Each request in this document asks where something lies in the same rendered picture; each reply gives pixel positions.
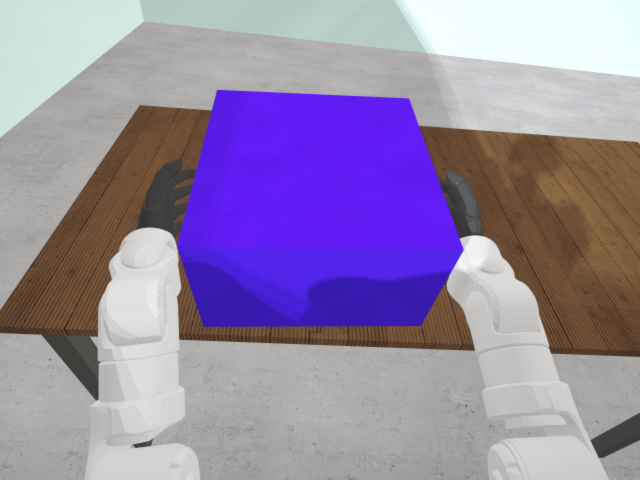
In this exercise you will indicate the robot left forearm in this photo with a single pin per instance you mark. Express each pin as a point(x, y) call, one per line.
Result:
point(138, 337)

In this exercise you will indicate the left robot hand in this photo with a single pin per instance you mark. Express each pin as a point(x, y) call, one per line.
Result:
point(158, 210)

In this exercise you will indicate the carton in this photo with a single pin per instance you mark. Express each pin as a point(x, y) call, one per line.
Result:
point(315, 210)

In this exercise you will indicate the robot right forearm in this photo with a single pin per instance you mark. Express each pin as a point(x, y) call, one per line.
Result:
point(522, 386)

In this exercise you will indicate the robot right upper arm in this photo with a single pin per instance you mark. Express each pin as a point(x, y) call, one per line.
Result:
point(542, 458)

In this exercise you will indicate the table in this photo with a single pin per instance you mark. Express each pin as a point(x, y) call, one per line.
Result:
point(564, 212)

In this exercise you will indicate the right robot hand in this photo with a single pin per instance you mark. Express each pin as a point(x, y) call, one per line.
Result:
point(462, 204)

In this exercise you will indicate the robot left upper arm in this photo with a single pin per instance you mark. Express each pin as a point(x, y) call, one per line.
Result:
point(161, 462)

